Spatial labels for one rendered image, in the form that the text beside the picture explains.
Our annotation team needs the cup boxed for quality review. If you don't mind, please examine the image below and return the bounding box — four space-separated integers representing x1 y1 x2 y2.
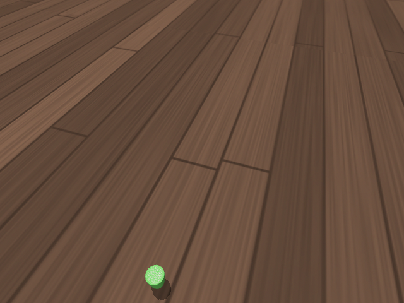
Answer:
145 265 165 289

